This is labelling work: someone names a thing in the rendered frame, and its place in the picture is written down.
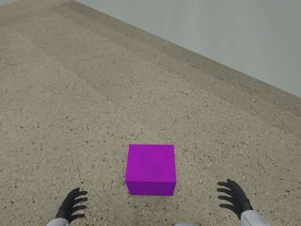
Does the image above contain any carton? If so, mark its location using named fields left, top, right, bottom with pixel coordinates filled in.
left=125, top=144, right=177, bottom=196

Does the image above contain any right robot hand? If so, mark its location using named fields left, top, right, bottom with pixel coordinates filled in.
left=217, top=179, right=253, bottom=220

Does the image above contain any left robot hand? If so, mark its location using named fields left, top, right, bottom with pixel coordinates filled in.
left=55, top=187, right=88, bottom=224

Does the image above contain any robot right forearm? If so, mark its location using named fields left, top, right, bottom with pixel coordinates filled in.
left=240, top=210, right=271, bottom=226

